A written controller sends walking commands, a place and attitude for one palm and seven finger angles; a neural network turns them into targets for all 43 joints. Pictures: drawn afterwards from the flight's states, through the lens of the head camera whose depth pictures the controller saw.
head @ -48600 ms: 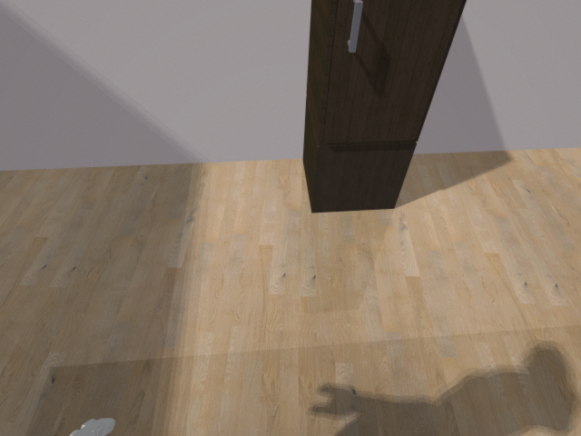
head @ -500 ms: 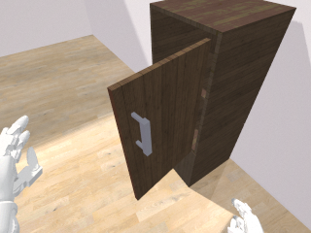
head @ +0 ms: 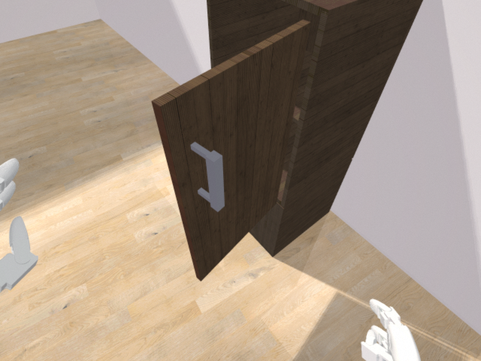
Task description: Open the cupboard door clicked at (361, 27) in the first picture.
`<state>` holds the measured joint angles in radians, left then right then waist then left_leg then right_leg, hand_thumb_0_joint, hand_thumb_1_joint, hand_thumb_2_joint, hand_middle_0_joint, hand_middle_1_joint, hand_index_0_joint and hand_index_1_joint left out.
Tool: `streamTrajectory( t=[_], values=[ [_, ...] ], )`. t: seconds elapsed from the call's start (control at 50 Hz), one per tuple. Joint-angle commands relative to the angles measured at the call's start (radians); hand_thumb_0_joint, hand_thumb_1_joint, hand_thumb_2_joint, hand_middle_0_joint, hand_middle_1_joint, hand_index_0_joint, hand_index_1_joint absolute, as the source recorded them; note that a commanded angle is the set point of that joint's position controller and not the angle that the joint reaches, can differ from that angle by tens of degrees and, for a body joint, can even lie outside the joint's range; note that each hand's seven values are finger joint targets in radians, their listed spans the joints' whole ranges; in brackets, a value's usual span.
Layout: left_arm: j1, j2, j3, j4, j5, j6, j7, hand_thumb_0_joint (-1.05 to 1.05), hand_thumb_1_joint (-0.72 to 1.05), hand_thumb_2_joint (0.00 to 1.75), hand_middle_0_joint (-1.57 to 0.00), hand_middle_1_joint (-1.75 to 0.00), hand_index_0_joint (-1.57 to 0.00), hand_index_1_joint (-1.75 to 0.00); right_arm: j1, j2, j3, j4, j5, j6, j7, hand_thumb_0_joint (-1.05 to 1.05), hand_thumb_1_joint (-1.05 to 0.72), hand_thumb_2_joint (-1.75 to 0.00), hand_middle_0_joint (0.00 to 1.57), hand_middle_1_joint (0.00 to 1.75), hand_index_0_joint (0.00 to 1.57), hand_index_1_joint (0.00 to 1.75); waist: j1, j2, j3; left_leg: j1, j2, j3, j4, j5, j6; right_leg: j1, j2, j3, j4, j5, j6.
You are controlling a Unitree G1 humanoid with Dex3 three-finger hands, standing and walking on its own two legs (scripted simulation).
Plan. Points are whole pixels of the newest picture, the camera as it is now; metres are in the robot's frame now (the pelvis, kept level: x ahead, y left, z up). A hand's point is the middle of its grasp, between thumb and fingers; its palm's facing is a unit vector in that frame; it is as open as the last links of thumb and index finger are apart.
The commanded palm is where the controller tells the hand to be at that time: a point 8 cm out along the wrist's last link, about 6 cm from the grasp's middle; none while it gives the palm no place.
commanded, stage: step back with the hand held close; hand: left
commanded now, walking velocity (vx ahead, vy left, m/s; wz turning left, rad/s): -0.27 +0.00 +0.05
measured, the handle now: (208, 178) +0.39 +0.08 +0.09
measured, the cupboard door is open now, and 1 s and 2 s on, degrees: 100 100 100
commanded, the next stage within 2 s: stop stepping back and stand still in 0.86 s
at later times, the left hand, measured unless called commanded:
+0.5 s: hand out of the picture +0.13 +0.28 +0.16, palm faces +0.48 -0.75 -0.45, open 7.4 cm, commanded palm +0.05 +0.32 +0.18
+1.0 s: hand out of the picture +0.04 +0.26 +0.17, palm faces +0.34 -0.85 -0.41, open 7.4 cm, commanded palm -0.02 +0.30 +0.18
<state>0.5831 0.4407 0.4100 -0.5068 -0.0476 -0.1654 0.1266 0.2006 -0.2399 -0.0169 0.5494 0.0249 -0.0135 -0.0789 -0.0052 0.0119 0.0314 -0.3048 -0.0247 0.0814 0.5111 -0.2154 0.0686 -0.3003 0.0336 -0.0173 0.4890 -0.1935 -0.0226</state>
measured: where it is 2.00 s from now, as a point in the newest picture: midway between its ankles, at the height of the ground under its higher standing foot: outside the picture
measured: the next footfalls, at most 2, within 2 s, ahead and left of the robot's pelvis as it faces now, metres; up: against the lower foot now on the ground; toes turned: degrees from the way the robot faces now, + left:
right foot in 0.98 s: -0.22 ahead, -0.03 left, +0.00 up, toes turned -8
left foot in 1.10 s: -0.02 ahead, +0.08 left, +0.00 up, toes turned -5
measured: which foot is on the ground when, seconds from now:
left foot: down 0.00-1.00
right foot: down 0.00-0.60, up 0.62-0.96, down 0.98-1.00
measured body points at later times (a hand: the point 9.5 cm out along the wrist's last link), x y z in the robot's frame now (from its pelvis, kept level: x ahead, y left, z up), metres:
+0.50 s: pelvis -0.07 +0.01 -0.02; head -0.05 +0.02 +0.43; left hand +0.09 +0.31 +0.18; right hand +0.10 -0.23 -0.10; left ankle +0.03 +0.08 -0.73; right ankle +0.04 -0.10 -0.74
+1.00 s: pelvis -0.19 +0.02 -0.01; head -0.16 +0.06 +0.43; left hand +0.01 +0.31 +0.20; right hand +0.01 -0.19 -0.07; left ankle +0.01 +0.09 -0.73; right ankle -0.32 -0.11 -0.74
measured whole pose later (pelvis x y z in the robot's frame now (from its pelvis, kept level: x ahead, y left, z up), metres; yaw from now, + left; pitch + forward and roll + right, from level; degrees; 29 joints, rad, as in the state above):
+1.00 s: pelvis -0.19 +0.02 -0.01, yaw -6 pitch +3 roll -3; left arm 0.48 0.48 0.45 -0.58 -0.09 -0.26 0.13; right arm 0.10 -0.13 0.04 0.62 -0.02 -0.15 -0.03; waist 0.04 -0.04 0.00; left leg -0.57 0.07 0.12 0.39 0.04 0.00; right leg -0.06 0.02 -0.01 0.39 -0.40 -0.07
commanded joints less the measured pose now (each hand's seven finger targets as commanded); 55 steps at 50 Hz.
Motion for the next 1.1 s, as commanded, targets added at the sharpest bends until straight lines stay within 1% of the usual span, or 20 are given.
streamTrajectory(
  t=[0.0,0.14,0.32,0.38,0.42,0.46,0.5,0.54,0.58,0.6,0.64,0.72,0.82,0.88,0.9,0.96,0.98,1.0,1.04,1.08],
  values=[
    [-0.022,0.149,0.144,-0.186,0.007,-0.072,0.038,0.0,0.9,0.9,-0.2,-0.3,-0.2,-0.3,-0.085,-0.122,-0.042,-0.165,-0.006,-0.062,-0.008,0.0,-0.9,-0.9,0.2,0.3,0.2,0.3,0.011,0.053,-0.117,-0.191,0.16,-0.211,-0.163,-0.141,0.008,0.185,-0.081,0.132,0.032,0.078,0.007],
    [-0.089,0.133,0.149,-0.197,0.037,-0.098,0.047,0.0,0.9,0.9,-0.2,-0.3,-0.2,-0.3,-0.064,-0.13,-0.042,-0.163,-0.018,-0.099,-0.011,0.0,-0.9,-0.9,0.2,0.3,0.2,0.3,0.005,0.067,-0.061,-0.407,0.188,-0.26,-0.209,-0.464,0.04,0.223,-0.059,0.131,0.11,-0.094,0.013],
    [-0.11,0.134,0.174,-0.226,0.044,-0.132,0.043,0.0,0.9,0.9,-0.2,-0.3,-0.2,-0.3,-0.06,-0.121,-0.044,-0.145,-0.022,-0.133,-0.002,0.0,-0.9,-0.9,0.2,0.3,0.2,0.3,0.008,0.078,-0.084,-0.488,0.215,-0.278,-0.195,-0.506,0.056,0.261,-0.035,0.147,0.221,-0.045,0.008],
    [-0.124,0.134,0.175,-0.2,0.039,-0.137,0.039,0.0,0.9,0.9,-0.2,-0.3,-0.2,-0.3,-0.053,-0.12,-0.052,-0.134,-0.025,-0.133,0.003,0.0,-0.9,-0.9,0.2,0.3,0.2,0.3,0.0,-0.009,-0.056,-0.436,0.141,-0.204,-0.05,-0.473,0.025,0.129,-0.104,0.271,0.08,-0.115,-0.026],
    [-0.129,0.135,0.151,-0.201,0.026,-0.134,0.043,0.0,0.9,0.9,-0.2,-0.3,-0.2,-0.3,-0.04,-0.104,-0.05,-0.116,-0.022,-0.127,0.015,0.0,-0.9,-0.9,0.2,0.3,0.2,0.3,-0.009,-0.12,-0.066,-0.232,0.066,-0.157,0.157,-0.34,-0.026,-0.088,-0.226,0.397,-0.096,-0.177,-0.083],
    [-0.124,0.151,0.143,-0.222,0.019,-0.137,0.052,0.0,0.9,0.9,-0.2,-0.3,-0.2,-0.3,-0.034,-0.085,-0.046,-0.095,-0.019,-0.114,0.028,0.0,-0.9,-0.9,0.2,0.3,0.2,0.3,-0.014,-0.187,-0.128,-0.044,0.023,-0.117,0.334,-0.224,-0.054,-0.19,-0.317,0.393,-0.178,-0.126,-0.123],
    [-0.081,0.174,0.169,-0.235,0.017,-0.137,0.06,0.0,0.9,0.9,-0.2,-0.3,-0.2,-0.3,-0.039,-0.076,-0.045,-0.09,-0.015,-0.104,0.029,0.0,-0.9,-0.9,0.2,0.3,0.2,0.3,-0.013,-0.159,-0.15,0.005,0.034,-0.126,0.294,-0.222,-0.051,-0.181,-0.311,0.317,-0.142,-0.01,-0.113],
    [-0.073,0.19,0.186,-0.282,0.012,-0.137,0.056,0.0,0.9,0.9,-0.2,-0.3,-0.2,-0.3,-0.06,-0.092,-0.041,-0.1,-0.019,-0.095,0.019,0.0,-0.9,-0.9,0.2,0.3,0.2,0.3,-0.016,-0.017,-0.106,-0.027,0.076,-0.176,-0.006,-0.217,-0.026,-0.174,-0.187,0.211,-0.023,-0.064,-0.038],
    [-0.061,0.199,0.236,-0.325,0.036,-0.17,0.058,0.0,0.9,0.9,-0.2,-0.3,-0.2,-0.3,-0.119,-0.126,-0.055,-0.124,-0.036,-0.121,0.002,0.0,-0.9,-0.9,0.2,0.3,0.2,0.3,0.003,0.417,-0.097,-0.463,0.396,-0.519,-0.386,-0.524,0.106,0.141,0.044,0.042,0.51,-0.198,0.043],
    [-0.073,0.219,0.258,-0.338,0.033,-0.174,0.06,0.0,0.9,0.9,-0.2,-0.3,-0.2,-0.3,-0.077,-0.088,-0.055,-0.108,-0.046,-0.147,0.002,0.0,-0.9,-0.9,0.2,0.3,0.2,0.3,-0.006,0.296,-0.134,-0.474,0.446,-0.546,-0.444,-0.497,0.122,0.145,0.063,0.085,0.759,-0.263,0.039],
    [-0.065,0.191,0.239,-0.293,0.007,-0.169,0.056,0.0,0.9,0.9,-0.2,-0.3,-0.2,-0.3,-0.083,-0.099,-0.076,-0.079,-0.035,-0.177,0.016,0.0,-0.9,-0.9,0.2,0.3,0.2,0.3,0.012,0.106,-0.151,-0.228,0.388,-0.397,-0.303,-0.296,0.086,-0.052,0.048,0.099,0.787,-0.312,0.037],
    [-0.096,0.096,0.111,-0.277,-0.008,-0.152,0.052,0.0,0.9,0.9,-0.2,-0.3,-0.2,-0.3,-0.07,-0.086,-0.06,-0.033,-0.034,-0.204,0.024,0.0,-0.9,-0.9,0.2,0.3,0.2,0.3,0.007,0.171,-0.186,0.022,0.319,-0.284,-0.354,-0.217,0.02,-0.09,0.03,0.006,0.552,-0.349,0.037],
    [-0.162,0.117,0.077,-0.255,-0.017,-0.144,0.038,0.0,0.9,0.9,-0.2,-0.3,-0.2,-0.3,-0.058,-0.08,-0.045,-0.012,-0.045,-0.2,0.023,0.0,-0.9,-0.9,0.2,0.3,0.2,0.3,0.009,0.261,-0.252,0.178,0.269,-0.203,-0.451,-0.179,-0.079,0.037,0.069,-0.075,0.223,-0.402,0.0],
    [-0.111,0.174,0.131,-0.253,-0.037,-0.15,0.027,0.0,0.9,0.9,-0.2,-0.3,-0.2,-0.3,-0.048,-0.067,-0.043,-0.014,-0.056,-0.175,0.033,0.0,-0.9,-0.9,0.2,0.3,0.2,0.3,0.019,0.247,-0.305,0.254,0.226,-0.129,-0.385,0.047,-0.146,0.115,0.059,-0.081,-0.075,-0.317,-0.036],
    [-0.126,0.177,0.131,-0.273,-0.049,-0.157,0.019,0.0,0.9,0.9,-0.2,-0.3,-0.2,-0.3,-0.067,-0.059,-0.035,-0.027,-0.051,-0.163,0.038,0.0,-0.9,-0.9,0.2,0.3,0.2,0.3,0.025,0.203,-0.29,0.267,0.196,-0.083,-0.298,0.111,-0.158,0.112,0.03,-0.054,-0.197,-0.245,-0.049],
    [-0.122,0.294,0.218,-0.311,-0.044,-0.178,0.027,0.0,0.9,0.9,-0.2,-0.3,-0.2,-0.3,-0.113,-0.051,-0.006,-0.044,-0.048,-0.149,0.022,0.0,-0.9,-0.9,0.2,0.3,0.2,0.3,0.031,-0.073,-0.17,0.214,0.061,-0.03,0.251,-0.071,-0.132,-0.185,-0.314,0.185,-0.335,-0.002,-0.146],
    [-0.138,0.315,0.237,-0.305,-0.029,-0.177,0.029,0.0,0.9,0.9,-0.2,-0.3,-0.2,-0.3,-0.088,-0.055,0.007,-0.03,-0.075,-0.165,0.03,0.0,-0.9,-0.9,0.2,0.3,0.2,0.3,0.018,-0.057,-0.199,0.158,0.071,-0.054,0.303,-0.099,-0.132,-0.161,-0.365,0.207,-0.281,0.035,-0.166],
    [-0.11,0.191,0.147,-0.224,-0.038,-0.138,0.01,0.0,0.9,0.9,-0.2,-0.3,-0.2,-0.3,-0.056,-0.056,-0.021,-0.03,-0.037,-0.154,0.018,0.0,-0.9,-0.9,0.2,0.3,0.2,0.3,0.008,-0.238,-0.164,0.069,0.022,-0.1,0.352,-0.069,-0.115,-0.067,-0.27,0.086,-0.166,0.118,-0.152],
    [-0.1,0.2,0.173,-0.182,-0.039,-0.076,0.009,0.0,0.9,0.9,-0.2,-0.3,-0.2,-0.3,-0.077,-0.062,-0.01,-0.045,-0.014,-0.14,-0.006,0.0,-0.9,-0.9,0.2,0.3,0.2,0.3,-0.035,-0.127,-0.083,0.133,0.034,-0.076,0.18,0.026,-0.099,-0.128,-0.18,-0.012,-0.084,0.025,-0.066],
    [-0.126,0.185,0.166,-0.156,-0.041,-0.052,0.003,0.0,0.9,0.9,-0.2,-0.3,-0.2,-0.3,-0.091,-0.104,-0.016,-0.056,-0.012,-0.147,-0.022,0.0,-0.9,-0.9,0.2,0.3,0.2,0.3,-0.032,0.2,-0.03,0.114,0.126,-0.27,-0.157,-0.077,-0.06,-0.117,-0.036,-0.077,0.072,-0.267,0.025]
  ],
)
